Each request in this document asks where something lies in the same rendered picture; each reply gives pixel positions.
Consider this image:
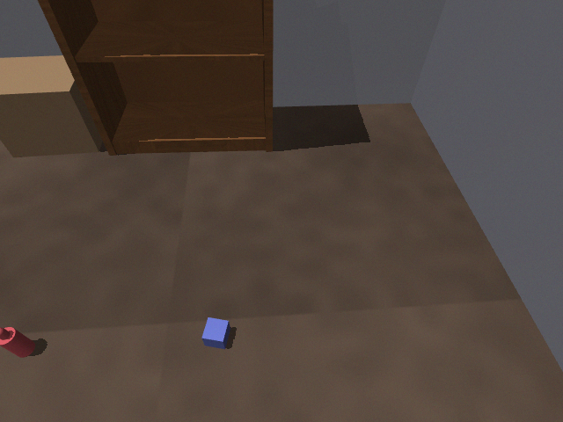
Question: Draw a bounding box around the bookshelf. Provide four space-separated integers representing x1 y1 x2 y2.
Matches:
38 0 274 156

